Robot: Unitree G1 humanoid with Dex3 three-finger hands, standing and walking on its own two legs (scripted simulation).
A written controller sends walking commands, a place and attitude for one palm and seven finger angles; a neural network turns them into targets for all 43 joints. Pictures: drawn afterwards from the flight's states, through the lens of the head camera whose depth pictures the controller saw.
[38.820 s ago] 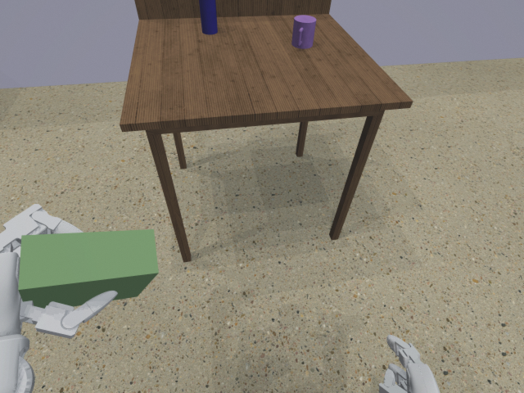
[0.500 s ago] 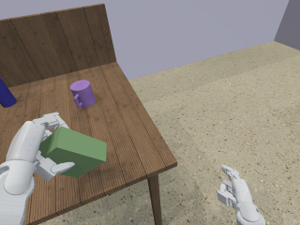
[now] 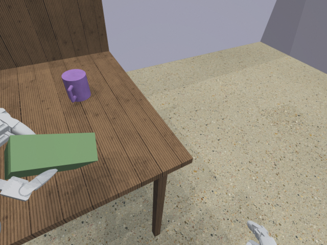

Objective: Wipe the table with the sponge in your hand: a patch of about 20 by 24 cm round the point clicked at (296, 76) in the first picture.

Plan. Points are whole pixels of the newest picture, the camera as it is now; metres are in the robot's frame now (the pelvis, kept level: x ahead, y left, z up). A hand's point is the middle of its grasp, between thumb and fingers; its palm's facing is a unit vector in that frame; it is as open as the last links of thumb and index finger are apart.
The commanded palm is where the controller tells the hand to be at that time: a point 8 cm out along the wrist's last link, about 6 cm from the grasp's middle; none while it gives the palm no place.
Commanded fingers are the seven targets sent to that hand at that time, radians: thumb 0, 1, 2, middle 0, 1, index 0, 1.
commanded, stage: step back with the hand held close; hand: left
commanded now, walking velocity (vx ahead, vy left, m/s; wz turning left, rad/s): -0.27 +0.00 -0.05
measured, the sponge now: (62, 154) +0.24 +0.21 +0.17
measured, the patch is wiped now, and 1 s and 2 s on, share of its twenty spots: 1.00 1.00 1.00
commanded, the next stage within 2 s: stop stepping back and stand still in 0.58 s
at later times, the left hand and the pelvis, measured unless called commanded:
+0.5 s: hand (7, 221) +0.11 +0.21 +0.22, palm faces +0.40 -0.84 -0.36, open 9.4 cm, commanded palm +0.06 +0.26 +0.23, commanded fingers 0.00 0.10 1.30 -1.20 -1.60 -1.20 -1.60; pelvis -0.09 -0.03 +0.01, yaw +2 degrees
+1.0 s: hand out of the picture -0.02 +0.21 +0.21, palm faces +0.39 -0.86 -0.34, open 9.4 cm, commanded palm -0.08 +0.25 +0.23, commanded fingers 0.00 0.10 1.30 -1.20 -1.60 -1.20 -1.60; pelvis -0.24 -0.03 +0.00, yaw +1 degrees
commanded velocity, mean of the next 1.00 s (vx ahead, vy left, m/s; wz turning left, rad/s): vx -0.13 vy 0.00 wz -0.04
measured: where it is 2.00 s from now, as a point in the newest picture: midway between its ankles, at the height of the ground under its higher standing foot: outside the picture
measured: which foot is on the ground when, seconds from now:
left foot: down 0.00-0.36, up 0.38-0.58, down 0.60-0.86, up 0.88-1.00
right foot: up 0.00-0.08, down 0.10-0.62, up 0.64-0.82, down 0.84-1.00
